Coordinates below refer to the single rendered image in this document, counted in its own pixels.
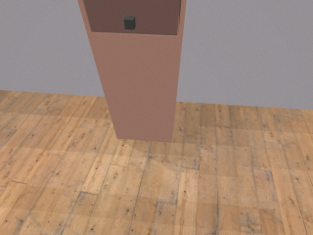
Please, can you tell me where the handle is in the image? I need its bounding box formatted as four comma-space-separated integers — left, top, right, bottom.
123, 16, 136, 30

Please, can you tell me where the cabinet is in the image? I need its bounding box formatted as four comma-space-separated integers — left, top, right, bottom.
77, 0, 187, 143

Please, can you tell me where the drawer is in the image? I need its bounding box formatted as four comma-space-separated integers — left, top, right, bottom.
83, 0, 180, 36

